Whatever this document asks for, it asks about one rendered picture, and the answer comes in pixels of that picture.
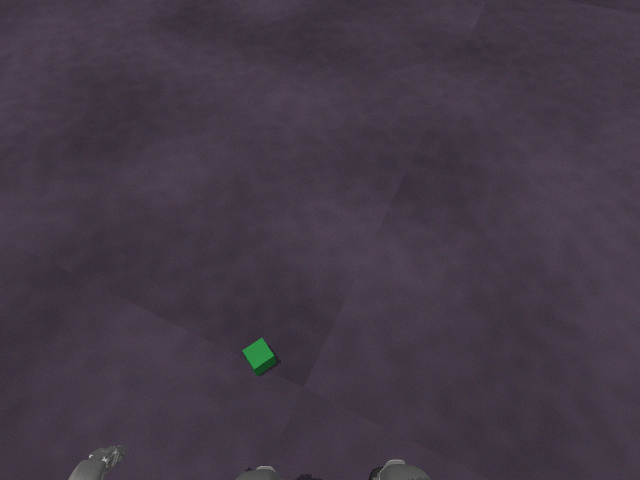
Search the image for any cube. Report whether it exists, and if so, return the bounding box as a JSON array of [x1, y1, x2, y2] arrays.
[[242, 338, 276, 376]]

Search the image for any left robot hand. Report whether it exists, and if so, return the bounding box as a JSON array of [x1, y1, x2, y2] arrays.
[[68, 445, 127, 480]]

